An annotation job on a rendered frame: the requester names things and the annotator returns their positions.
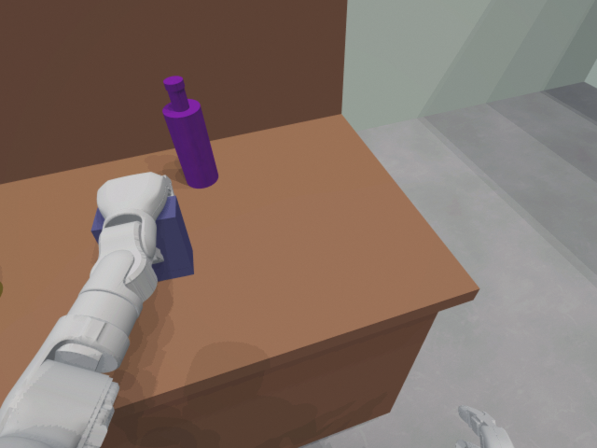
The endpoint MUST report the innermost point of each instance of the robot left hand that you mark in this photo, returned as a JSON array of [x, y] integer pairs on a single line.
[[147, 192]]

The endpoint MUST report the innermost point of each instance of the sponge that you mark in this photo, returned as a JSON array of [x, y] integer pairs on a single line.
[[172, 240]]

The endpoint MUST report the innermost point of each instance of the robot right hand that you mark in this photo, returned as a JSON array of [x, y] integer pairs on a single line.
[[484, 426]]

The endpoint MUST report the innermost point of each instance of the table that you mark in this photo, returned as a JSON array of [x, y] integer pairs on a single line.
[[316, 280]]

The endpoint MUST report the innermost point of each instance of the robot left forearm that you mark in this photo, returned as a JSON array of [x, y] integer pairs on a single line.
[[94, 335]]

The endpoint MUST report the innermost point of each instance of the robot left upper arm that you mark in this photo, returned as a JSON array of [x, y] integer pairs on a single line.
[[62, 406]]

